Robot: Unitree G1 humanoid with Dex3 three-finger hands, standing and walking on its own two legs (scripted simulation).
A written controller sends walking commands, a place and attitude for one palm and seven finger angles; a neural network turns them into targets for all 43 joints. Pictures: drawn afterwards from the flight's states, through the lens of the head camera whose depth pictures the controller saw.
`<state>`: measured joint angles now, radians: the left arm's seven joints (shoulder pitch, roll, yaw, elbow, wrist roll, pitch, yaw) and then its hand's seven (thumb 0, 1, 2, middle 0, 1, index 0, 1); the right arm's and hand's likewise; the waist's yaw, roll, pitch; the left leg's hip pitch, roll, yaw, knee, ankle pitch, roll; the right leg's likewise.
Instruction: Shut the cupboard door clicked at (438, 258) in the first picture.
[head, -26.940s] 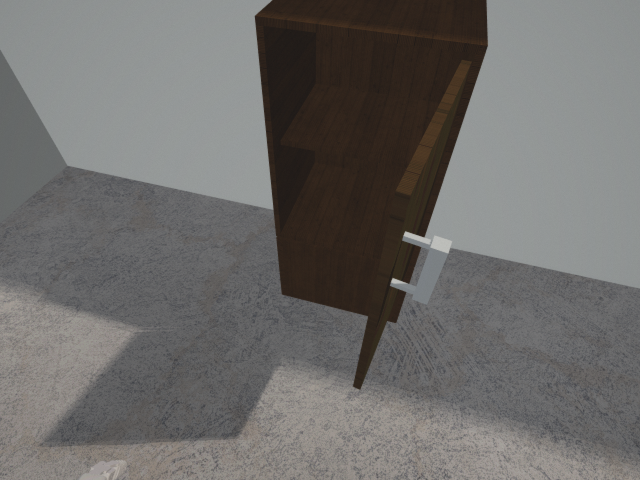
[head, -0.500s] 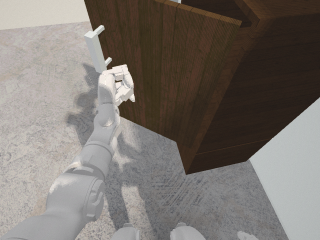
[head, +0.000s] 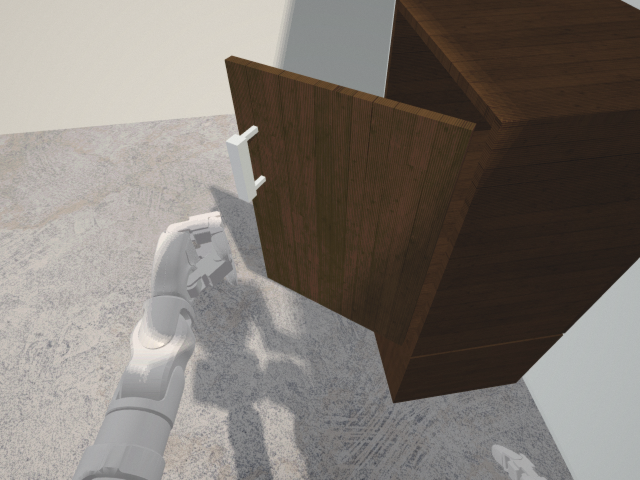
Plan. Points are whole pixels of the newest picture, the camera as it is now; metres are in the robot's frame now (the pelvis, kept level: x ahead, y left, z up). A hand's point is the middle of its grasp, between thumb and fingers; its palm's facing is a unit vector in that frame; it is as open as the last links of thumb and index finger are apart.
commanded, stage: draw the hand back to the body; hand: left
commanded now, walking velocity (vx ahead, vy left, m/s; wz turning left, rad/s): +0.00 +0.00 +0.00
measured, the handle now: (249, 163) +0.63 +0.15 +0.03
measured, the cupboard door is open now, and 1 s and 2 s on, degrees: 50 50 50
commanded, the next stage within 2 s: step back with the hand held close in 1.08 s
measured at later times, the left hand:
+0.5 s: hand (80, 321) +0.24 +0.23 +0.16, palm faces +0.30 -0.90 -0.32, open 4.6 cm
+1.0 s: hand out of the picture +0.19 +0.28 +0.18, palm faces +0.46 -0.80 -0.39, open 7.3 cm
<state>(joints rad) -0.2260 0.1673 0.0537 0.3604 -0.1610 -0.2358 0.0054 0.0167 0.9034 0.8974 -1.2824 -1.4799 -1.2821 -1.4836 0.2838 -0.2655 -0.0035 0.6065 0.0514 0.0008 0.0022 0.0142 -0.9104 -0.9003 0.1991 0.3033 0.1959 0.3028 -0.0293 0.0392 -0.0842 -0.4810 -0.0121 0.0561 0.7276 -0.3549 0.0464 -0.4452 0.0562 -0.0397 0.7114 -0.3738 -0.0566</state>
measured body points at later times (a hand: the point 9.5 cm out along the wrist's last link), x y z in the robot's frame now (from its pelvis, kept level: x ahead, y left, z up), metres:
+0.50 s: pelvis +0.02 +0.01 +0.03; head +0.00 -0.01 +0.48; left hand +0.22 +0.28 +0.17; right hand +0.22 -0.18 -0.06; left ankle +0.01 +0.09 -0.71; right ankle -0.01 -0.08 -0.71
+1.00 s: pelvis +0.01 +0.01 +0.03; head -0.01 -0.01 +0.48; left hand +0.16 +0.32 +0.20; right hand +0.21 -0.21 -0.06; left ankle +0.01 +0.09 -0.71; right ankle -0.01 -0.08 -0.71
